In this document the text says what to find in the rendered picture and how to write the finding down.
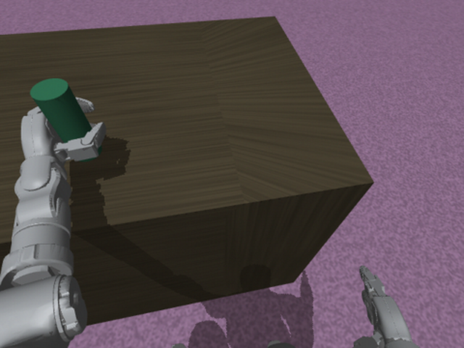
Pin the right robot hand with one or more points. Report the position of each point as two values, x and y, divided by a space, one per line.
383 313

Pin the left robot hand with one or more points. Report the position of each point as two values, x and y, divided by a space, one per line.
38 137

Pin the left robot arm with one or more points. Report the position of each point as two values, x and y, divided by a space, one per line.
41 305

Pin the can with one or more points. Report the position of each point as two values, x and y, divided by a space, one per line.
58 103

